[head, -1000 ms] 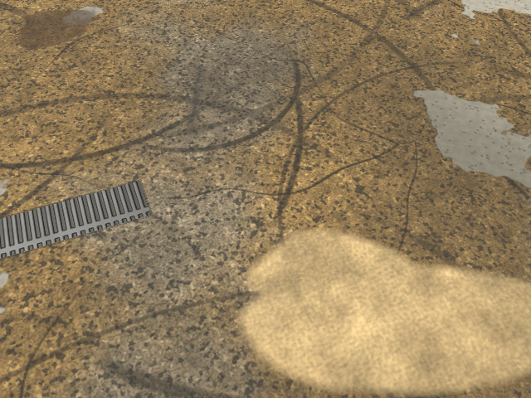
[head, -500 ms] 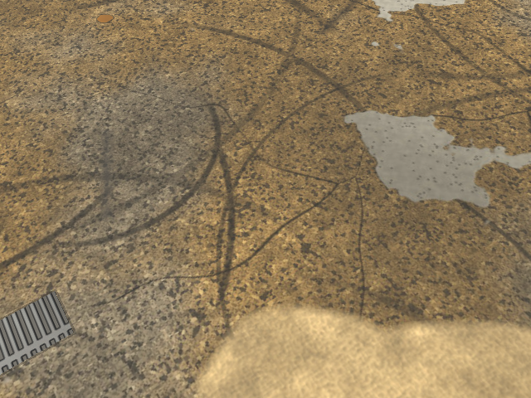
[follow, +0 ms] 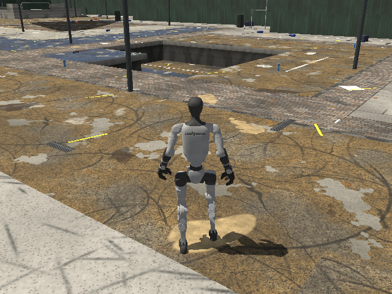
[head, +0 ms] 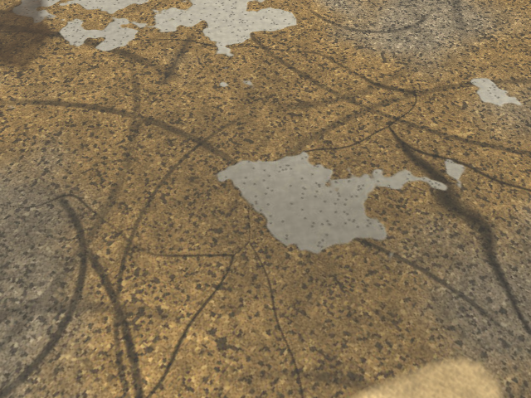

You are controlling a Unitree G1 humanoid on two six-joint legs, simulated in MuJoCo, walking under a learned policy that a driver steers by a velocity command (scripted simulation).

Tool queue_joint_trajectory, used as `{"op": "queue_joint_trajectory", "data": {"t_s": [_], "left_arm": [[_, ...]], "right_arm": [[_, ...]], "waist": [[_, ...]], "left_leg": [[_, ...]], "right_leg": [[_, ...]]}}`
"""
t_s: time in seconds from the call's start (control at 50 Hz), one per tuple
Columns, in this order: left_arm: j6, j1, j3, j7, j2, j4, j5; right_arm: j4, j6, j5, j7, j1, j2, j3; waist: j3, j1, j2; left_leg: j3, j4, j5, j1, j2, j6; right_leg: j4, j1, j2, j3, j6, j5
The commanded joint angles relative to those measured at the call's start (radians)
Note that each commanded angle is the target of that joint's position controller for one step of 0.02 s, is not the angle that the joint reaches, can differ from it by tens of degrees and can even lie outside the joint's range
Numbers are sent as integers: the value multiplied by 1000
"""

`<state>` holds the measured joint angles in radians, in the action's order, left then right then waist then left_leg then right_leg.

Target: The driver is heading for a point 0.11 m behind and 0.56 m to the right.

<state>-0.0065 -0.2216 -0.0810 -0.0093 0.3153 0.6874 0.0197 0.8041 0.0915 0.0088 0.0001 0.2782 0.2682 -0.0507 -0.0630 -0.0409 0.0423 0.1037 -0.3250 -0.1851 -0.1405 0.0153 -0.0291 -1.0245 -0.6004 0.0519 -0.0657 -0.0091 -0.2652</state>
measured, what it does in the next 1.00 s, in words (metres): walks ahead: right foot, then left foot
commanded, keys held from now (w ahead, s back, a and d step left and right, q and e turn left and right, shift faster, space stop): no key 1.00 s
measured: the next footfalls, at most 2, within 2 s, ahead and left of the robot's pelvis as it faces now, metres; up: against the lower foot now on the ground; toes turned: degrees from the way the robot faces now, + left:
right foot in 0.20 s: +0.24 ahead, -0.13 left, +0.00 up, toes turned -5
left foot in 0.56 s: +0.21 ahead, +0.11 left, +0.00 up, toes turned -5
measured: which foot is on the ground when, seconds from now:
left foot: down 0.00-0.22, up 0.24-0.54, down 0.56-1.00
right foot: up 0.00-0.18, down 0.20-1.00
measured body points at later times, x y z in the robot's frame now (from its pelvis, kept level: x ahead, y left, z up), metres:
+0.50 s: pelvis +0.14 -0.04 -0.01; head +0.17 -0.05 +0.44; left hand +0.32 +0.20 -0.11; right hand +0.23 -0.32 -0.14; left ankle +0.17 +0.12 -0.72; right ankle +0.20 -0.13 -0.75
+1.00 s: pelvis +0.19 -0.01 -0.01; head +0.20 -0.02 +0.44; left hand +0.31 +0.24 -0.14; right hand +0.24 -0.28 -0.15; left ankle +0.17 +0.11 -0.75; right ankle +0.20 -0.13 -0.75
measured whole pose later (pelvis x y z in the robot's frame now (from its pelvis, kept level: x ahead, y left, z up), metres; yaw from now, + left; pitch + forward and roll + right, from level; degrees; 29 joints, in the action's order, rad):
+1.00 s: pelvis +0.19 -0.01 -0.01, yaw -6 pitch -1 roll +0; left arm 0.03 -0.14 -0.05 -0.04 0.25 0.99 0.00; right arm 0.98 0.01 0.01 0.01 0.19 0.24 0.00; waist -0.03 -0.01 -0.01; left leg 0.01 -0.46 -0.30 -0.14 -0.01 0.01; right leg -0.47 -0.23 -0.02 -0.02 0.01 -0.21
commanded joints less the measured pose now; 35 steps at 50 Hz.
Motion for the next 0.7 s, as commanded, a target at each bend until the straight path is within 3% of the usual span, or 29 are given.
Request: {"op": "queue_joint_trajectory", "data": {"t_s": [0.02, 0.06, 0.12, 0.16, 0.18, 0.2, 0.22, 0.24, 0.26, 0.28, 0.3, 0.32, 0.34, 0.4, 0.46, 0.5, 0.54, 0.56, 0.58, 0.6, 0.62, 0.64, 0.7], "left_arm": [[-8, 6, 4, 9, 2, -86, -10], [-11, 57, 9, 22, -12, -104, -12], [-11, 102, 0, 40, 13, -129, -14], [-10, 77, -12, 44, 45, -127, -22], [-12, 21, -22, 42, 62, -110, -27], [-12, -54, -41, 31, 105, -84, -30], [-7, -133, -56, 11, 190, -80, -41], [-5, -68, -31, 2, 192, -107, -53], [-6, -57, -9, 12, 95, -108, -40], [-11, 3, 3, 22, 70, -102, -30], [-14, 53, 6, 25, 63, -88, -24], [-13, 94, 7, 25, 64, -84, -23], [-13, 126, 1, 23, 85, -76, -32], [-16, 162, 2, 14, 71, -51, -45], [-13, 149, 7, 3, 59, -13, -43], [-8, 151, 12, -1, 54, 10, -39], [-2, 150, 22, -3, 30, 34, -27], [-3, 110, 30, -3, 8, 57, -30], [-4, 68, 24, -2, 16, 65, -37], [-1, 89, 22, -6, 18, 68, -39], [3, 119, 20, -10, 29, 69, -40], [7, 120, 19, -14, 24, 75, -37], [15, 95, 14, -20, 31, 114, -35]], "right_arm": [[-57, 1, -8, 15, -82, 167, -41], [-39, -13, -18, 19, -73, 180, -42], [-8, -25, -38, 16, -50, 206, -47], [0, -32, -54, 16, -70, 221, -53], [4, -35, -59, 16, -84, 220, -52], [12, -35, -52, 12, -63, 190, -41], [-7, -30, -8, 8, -29, 143, -19], [-12, -35, 19, -13, 97, 64, 20], [29, -50, -4, -21, 68, 142, 1], [5, -64, -31, -20, -15, 164, -7], [7, -77, -28, -6, -44, 150, -6], [14, -93, -16, 9, -51, 159, -12], [24, -108, -12, 18, -28, 159, -14], [46, -119, -6, 36, 1, 126, -9], [43, -119, -5, 39, -55, 106, -2], [48, -115, -4, 33, -64, 104, -2], [66, -109, 10, 23, -38, 91, 2], [61, -105, 23, 20, -42, 108, 3], [52, -103, 20, 22, -75, 178, -9], [66, -98, 12, 18, -92, 162, -10], [64, -87, 16, 14, -112, 118, 3], [69, -76, 20, 12, -127, 103, 10], [87, -52, 9, 10, -110, 103, 15]], "waist": [[55, 27, -130], [66, 13, -130], [76, 11, -130], [85, 40, -137], [112, 77, -123], [159, 109, -80], [266, 122, 70], [413, 29, 218], [471, 80, 70], [326, 71, 48], [248, 51, 10], [197, 34, 16], [173, 5, 51], [168, -9, 78], [165, 22, 78], [150, 20, 73], [131, -7, 48], [112, 1, 13], [72, 54, -87], [49, 55, -160], [37, 46, -160], [41, 54, -170], [60, 46, -125]], "left_leg": [[-81, 113, 596, 36, -257, -153], [-27, 106, 613, 21, -237, -144], [-26, 61, 598, 83, -262, -133], [-34, -21, 625, 107, -276, -115], [-21, -108, 644, 100, -256, -95], [7, -252, 593, 55, -202, -57], [37, -508, 239, -130, -132, 3], [-47, -806, -543, -373, -26, 60], [-182, -849, -523, -342, -67, 67], [-164, -841, -483, -392, -89, 69], [-159, -788, -430, -404, -106, 75], [-162, -739, -373, -363, -116, 90], [-148, -711, -314, -278, -108, 104], [-128, -579, -253, -174, -89, 117], [-131, -444, -185, -133, -91, 102], [-122, -344, -132, -91, -81, 86], [-103, -168, -8, 11, -67, 53], [-153, -105, 58, 40, -109, 28], [-199, -93, 9, -23, -163, -6], [-200, -55, -204, -170, -149, -28], [-199, -16, -274, -235, -136, -16], [-194, -2, -256, -254, -130, 4], [-169, -32, -111, -189, -110, 29]], "right_leg": [[160, 8, 20, 24, -19, 146], [288, 93, -3, 53, -10, 246], [406, 148, -23, 51, 20, 248], [468, 198, -39, 59, 50, 201], [540, 290, -61, 76, 73, 245], [609, 435, -77, 76, 104, 366], [557, 686, 105, -120, 173, 847], [513, 890, 365, -429, 388, 1084], [570, 783, 332, -407, 385, 847], [606, 684, 268, -307, 338, 716], [643, 588, 221, -263, 289, 569], [682, 484, 196, -229, 264, 465], [716, 373, 166, -187, 254, 415], [747, 286, 131, -128, 254, 312], [760, 292, 133, -138, 246, 145], [758, 282, 126, -148, 228, 22], [740, 235, 91, -129, 169, -108], [717, 212, 57, -113, 115, -152], [683, 212, -6, -56, 71, -179], [654, 312, -47, 2, 40, -108], [616, 390, -45, 0, 37, -38], [599, 428, -39, 0, 47, 9], [597, 439, -26, -14, 68, 120]]}}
